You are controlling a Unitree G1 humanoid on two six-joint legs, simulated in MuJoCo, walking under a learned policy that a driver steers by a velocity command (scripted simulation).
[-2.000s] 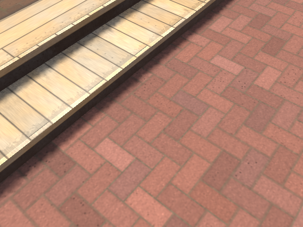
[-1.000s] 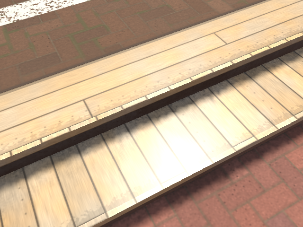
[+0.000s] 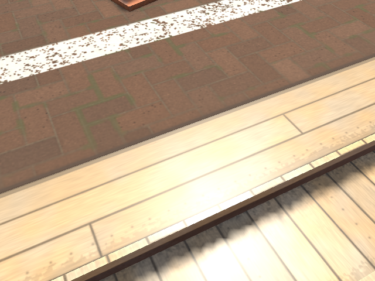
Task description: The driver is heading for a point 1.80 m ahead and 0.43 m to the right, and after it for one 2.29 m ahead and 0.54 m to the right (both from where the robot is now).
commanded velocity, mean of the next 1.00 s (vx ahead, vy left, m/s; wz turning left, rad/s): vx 0.01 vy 0.00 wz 0.00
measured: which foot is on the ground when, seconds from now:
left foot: down 0.00-1.00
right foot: down 0.00-1.00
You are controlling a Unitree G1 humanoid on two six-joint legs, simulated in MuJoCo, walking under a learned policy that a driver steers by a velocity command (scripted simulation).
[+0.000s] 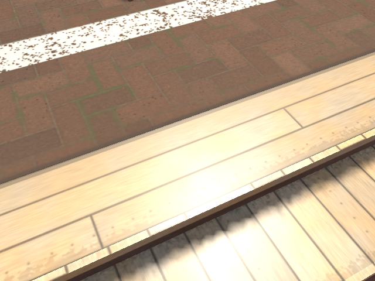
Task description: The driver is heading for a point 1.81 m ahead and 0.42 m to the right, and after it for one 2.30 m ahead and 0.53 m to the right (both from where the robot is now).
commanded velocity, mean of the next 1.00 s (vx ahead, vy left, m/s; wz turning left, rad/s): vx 0.05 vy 0.00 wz -0.02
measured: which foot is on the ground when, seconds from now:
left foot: down 0.00-1.00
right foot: down 0.00-0.84, up 0.86-1.00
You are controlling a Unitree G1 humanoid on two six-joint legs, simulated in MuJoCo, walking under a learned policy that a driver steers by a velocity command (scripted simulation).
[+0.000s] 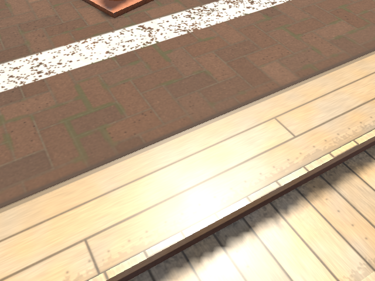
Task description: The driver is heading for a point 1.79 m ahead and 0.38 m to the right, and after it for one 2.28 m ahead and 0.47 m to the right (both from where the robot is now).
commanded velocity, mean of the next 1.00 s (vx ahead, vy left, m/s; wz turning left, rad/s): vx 0.45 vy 0.00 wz -0.31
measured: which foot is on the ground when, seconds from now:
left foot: down 0.00-0.34, up 0.36-0.90, down 0.92-1.00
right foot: up 0.00-0.28, down 0.30-0.96, up 0.98-1.00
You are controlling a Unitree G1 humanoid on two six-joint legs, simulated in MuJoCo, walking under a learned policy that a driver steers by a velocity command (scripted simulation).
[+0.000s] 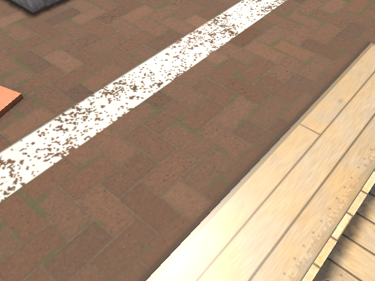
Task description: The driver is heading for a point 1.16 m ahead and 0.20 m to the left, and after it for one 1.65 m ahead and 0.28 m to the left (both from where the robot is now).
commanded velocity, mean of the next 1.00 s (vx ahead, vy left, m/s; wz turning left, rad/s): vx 0.50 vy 0.00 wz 0.17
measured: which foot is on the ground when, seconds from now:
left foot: down 0.00-0.42, up 0.44-0.94, down 0.96-1.00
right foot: up 0.00-0.38, down 0.40-0.94, up 0.96-1.00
